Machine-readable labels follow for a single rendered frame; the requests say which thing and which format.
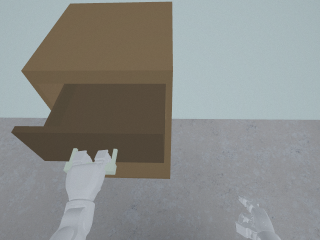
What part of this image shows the right robot hand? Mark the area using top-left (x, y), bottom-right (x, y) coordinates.
top-left (235, 195), bottom-right (275, 240)

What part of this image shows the robot left forearm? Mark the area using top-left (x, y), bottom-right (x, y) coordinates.
top-left (49, 199), bottom-right (95, 240)

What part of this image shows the drawer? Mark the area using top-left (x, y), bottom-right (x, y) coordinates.
top-left (11, 83), bottom-right (166, 163)

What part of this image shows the handle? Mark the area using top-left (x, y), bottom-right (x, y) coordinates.
top-left (63, 148), bottom-right (118, 175)

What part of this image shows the cabinet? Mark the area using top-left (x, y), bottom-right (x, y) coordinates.
top-left (21, 1), bottom-right (173, 179)

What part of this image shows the left robot hand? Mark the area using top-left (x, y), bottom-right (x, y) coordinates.
top-left (65, 150), bottom-right (112, 202)

